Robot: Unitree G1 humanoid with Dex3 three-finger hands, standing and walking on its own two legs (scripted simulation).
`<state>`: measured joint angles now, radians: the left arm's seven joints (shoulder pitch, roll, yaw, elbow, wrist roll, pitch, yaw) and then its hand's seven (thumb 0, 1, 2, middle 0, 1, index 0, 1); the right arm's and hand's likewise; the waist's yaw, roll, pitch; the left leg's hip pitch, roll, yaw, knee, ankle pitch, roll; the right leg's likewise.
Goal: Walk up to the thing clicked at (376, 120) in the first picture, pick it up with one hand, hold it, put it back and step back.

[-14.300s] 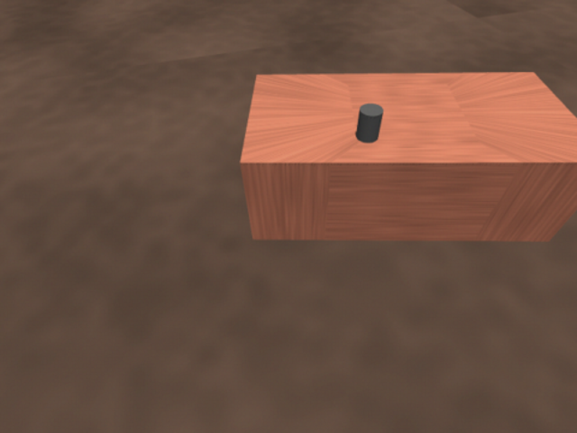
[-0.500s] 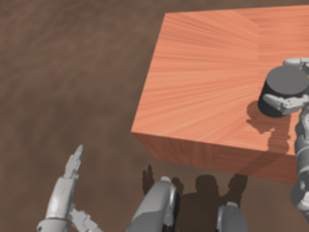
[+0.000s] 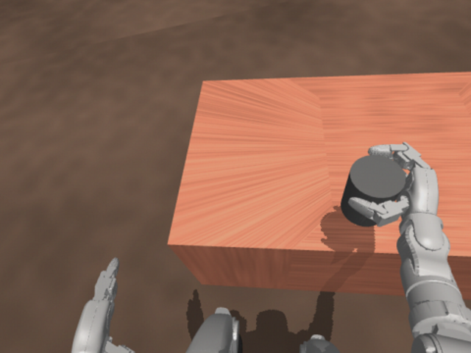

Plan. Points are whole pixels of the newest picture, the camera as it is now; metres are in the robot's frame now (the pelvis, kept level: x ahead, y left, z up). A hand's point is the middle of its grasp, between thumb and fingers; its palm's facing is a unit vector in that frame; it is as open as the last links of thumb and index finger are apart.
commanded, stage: lift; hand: right
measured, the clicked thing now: (369, 192) +0.41 -0.17 -0.01
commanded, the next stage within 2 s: hold in 0.70 s
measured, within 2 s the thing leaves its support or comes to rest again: neither
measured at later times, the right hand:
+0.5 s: hand (386, 197) +0.36 -0.17 +0.06, palm faces +0.13 +0.99 +0.00, open 11.4 cm
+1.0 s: hand (397, 204) +0.34 -0.17 +0.07, palm faces +0.12 +0.99 -0.01, open 11.4 cm
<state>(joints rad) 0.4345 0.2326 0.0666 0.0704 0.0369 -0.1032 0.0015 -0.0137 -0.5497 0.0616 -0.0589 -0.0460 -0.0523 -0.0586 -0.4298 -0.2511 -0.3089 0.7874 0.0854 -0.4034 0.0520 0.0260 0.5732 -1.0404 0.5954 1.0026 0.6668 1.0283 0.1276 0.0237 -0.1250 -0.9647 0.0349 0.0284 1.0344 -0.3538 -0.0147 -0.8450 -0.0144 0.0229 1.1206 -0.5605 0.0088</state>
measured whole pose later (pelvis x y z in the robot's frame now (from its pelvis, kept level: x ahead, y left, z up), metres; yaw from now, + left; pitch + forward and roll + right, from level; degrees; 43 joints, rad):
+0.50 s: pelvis +0.00 +0.00 +0.02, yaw +0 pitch +11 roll +0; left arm 0.39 0.21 0.08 0.22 0.01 -0.11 0.04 -0.01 -0.53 0.04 -0.05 -0.05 -0.06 -0.05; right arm -0.23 -0.18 -0.21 0.55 0.12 -0.35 0.02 0.02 0.59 -1.06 0.60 1.00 0.67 1.03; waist 0.07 0.02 -0.09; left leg -0.78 0.04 0.02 0.91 -0.32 -0.02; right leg -0.65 -0.01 0.01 0.97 -0.51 0.01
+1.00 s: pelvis +0.01 +0.00 +0.04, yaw +0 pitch +8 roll +0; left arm 0.36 0.21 0.10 0.29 0.00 -0.09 0.04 -0.01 -0.53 0.04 -0.05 -0.05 -0.06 -0.05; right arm -0.13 -0.18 -0.17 0.44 0.14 -0.32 0.02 0.02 0.60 -1.08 0.60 1.01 0.67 1.04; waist 0.05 0.02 -0.07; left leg -0.69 0.04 0.02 0.84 -0.30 -0.02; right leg -0.56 0.00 0.01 0.90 -0.49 0.00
